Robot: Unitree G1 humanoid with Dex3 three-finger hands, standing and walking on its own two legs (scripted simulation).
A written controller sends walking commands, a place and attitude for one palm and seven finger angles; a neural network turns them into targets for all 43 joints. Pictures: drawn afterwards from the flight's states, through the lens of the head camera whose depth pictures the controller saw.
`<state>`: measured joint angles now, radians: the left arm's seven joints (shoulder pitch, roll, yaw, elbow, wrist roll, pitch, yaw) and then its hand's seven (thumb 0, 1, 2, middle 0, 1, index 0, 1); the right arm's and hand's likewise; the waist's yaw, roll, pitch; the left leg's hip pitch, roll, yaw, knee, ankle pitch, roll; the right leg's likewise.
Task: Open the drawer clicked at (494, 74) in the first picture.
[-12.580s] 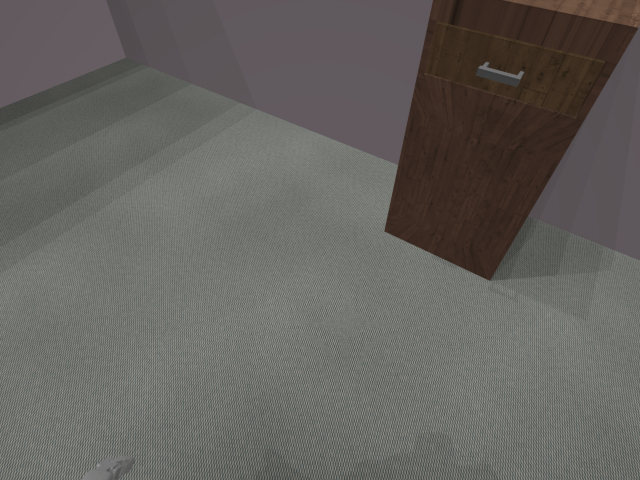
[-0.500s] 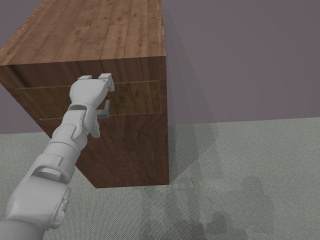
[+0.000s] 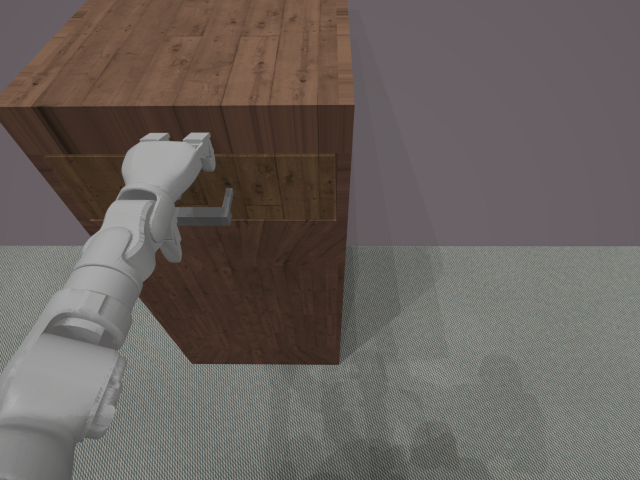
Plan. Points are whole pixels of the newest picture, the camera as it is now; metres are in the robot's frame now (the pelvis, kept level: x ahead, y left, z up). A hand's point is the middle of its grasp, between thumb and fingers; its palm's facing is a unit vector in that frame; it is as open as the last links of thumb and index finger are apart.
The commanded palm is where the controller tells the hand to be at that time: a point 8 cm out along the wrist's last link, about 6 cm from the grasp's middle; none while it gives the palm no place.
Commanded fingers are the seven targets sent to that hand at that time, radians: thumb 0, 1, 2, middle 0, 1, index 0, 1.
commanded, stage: move the hooked fingers above the handle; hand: left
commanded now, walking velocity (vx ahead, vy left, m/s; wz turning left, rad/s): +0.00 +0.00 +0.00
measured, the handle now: (196, 205) +0.50 +0.19 +0.03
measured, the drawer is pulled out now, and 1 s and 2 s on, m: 0.00 0.00 0.00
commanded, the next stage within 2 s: none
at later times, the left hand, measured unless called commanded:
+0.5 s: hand (178, 197) +0.46 +0.19 +0.09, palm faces +0.00 -0.01 -1.00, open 13.7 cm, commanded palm +0.46 +0.19 +0.14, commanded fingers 0.00 -0.50 0.30 -0.30 -1.20 -0.30 -1.20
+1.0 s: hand (186, 201) +0.46 +0.18 +0.08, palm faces -0.02 +0.02 -1.00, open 13.7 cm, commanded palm +0.46 +0.16 +0.13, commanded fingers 0.00 -0.50 0.30 -0.30 -1.20 -0.30 -1.20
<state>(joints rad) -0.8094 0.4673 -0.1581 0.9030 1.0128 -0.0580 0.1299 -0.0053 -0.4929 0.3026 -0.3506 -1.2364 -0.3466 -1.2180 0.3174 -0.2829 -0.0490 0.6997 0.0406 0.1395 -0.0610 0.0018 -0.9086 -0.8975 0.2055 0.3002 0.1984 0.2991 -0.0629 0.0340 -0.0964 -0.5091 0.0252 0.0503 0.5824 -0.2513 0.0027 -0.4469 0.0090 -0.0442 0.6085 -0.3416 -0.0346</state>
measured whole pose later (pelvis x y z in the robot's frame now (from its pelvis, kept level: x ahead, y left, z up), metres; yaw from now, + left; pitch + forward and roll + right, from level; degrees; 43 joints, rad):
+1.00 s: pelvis -0.03 +0.02 -0.01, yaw +1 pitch +12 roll +0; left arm -0.97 0.38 -0.27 1.04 1.02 0.07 0.17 -0.01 -0.49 0.30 -0.34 -1.23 -0.32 -1.25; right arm 0.34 -0.25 -0.04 0.70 0.02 0.11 -0.02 0.00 -0.91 -0.90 0.21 0.30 0.20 0.30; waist -0.09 0.03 -0.11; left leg -0.64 0.00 0.05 0.69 -0.26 0.03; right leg -0.57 -0.02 -0.05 0.70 -0.35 -0.01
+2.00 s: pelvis -0.02 +0.02 -0.01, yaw +1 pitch +12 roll +0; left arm -0.94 0.37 -0.28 1.01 0.99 0.08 0.19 0.00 -0.49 0.30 -0.36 -1.22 -0.37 -1.24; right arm 0.33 -0.24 -0.04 0.73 0.02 0.08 -0.03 0.00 -0.91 -0.90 0.21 0.30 0.20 0.30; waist -0.07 0.04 -0.11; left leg -0.61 0.00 0.03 0.66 -0.26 0.03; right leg -0.53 -0.02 -0.06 0.68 -0.35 -0.01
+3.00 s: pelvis +0.00 +0.01 +0.00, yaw +0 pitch +10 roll +0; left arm -0.80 0.39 -0.19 0.89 1.01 -0.01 0.18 -0.01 -0.49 0.30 -0.39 -1.22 -0.35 -1.22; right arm 0.30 -0.25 -0.05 0.71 0.03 0.12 -0.03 0.00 -0.91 -0.90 0.21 0.30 0.20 0.30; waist -0.06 0.05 -0.10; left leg -0.52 0.01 0.05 0.60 -0.27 0.01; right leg -0.45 0.00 -0.04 0.62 -0.35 -0.02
